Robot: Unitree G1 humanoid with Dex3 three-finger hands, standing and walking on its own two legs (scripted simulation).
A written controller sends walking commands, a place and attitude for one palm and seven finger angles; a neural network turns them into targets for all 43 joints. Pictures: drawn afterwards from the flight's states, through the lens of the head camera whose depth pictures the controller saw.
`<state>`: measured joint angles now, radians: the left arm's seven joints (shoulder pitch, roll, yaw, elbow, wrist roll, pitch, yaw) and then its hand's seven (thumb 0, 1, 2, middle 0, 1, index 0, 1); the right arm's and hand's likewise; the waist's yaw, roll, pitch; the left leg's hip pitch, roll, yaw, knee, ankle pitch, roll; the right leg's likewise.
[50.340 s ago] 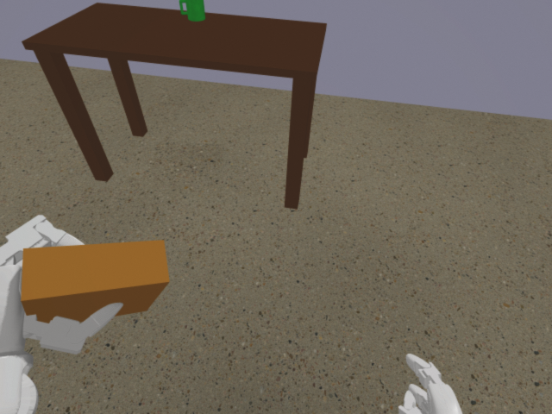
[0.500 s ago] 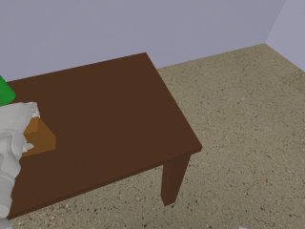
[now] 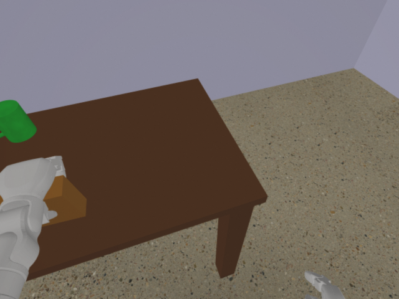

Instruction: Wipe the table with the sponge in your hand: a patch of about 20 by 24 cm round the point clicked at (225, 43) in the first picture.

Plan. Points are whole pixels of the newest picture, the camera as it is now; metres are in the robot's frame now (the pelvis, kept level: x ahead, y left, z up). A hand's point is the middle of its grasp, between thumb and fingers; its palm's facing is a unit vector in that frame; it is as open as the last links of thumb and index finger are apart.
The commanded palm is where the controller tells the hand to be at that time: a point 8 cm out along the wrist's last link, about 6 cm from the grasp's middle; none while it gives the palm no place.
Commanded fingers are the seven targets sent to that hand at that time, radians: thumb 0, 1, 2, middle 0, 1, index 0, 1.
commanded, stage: lift the sponge slowly off the table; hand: left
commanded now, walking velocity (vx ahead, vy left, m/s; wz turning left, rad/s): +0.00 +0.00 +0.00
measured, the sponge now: (48, 208) +0.28 +0.37 +0.00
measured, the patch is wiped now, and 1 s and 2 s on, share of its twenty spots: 1.00 1.00 1.00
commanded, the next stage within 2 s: none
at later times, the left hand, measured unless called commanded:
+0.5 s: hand (42, 197) +0.27 +0.35 +0.06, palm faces -0.07 -0.02 -1.00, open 9.0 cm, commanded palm +0.25 +0.35 +0.12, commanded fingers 0.00 0.10 1.30 -1.20 -1.60 -1.20 -1.60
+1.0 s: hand (38, 186) +0.28 +0.34 +0.09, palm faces -0.02 -0.02 -1.00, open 9.0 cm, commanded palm +0.26 +0.34 +0.15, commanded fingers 0.00 0.10 1.30 -1.20 -1.60 -1.20 -1.60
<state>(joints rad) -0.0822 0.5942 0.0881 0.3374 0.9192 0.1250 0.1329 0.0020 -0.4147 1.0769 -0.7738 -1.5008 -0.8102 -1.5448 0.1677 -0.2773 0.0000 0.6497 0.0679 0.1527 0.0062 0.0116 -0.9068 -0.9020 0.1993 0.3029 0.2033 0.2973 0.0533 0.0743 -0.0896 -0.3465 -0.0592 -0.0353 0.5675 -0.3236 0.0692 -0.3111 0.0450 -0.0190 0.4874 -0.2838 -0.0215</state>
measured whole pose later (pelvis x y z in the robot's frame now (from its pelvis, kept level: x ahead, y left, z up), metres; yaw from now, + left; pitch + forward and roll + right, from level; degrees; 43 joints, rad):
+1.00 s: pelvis +0.00 -0.01 +0.01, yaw +1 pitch +2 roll -1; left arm -0.10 0.61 0.08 0.24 0.89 0.15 0.03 0.00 -0.45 1.07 -0.84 -1.43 -0.87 -1.47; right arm 0.10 -0.28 0.01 0.67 0.06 0.15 -0.04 0.01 -0.91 -0.90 0.20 0.30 0.20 0.30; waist 0.08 0.09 -0.02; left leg -0.22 -0.06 -0.05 0.47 -0.28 0.06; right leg -0.19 0.04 -0.03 0.40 -0.25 -0.03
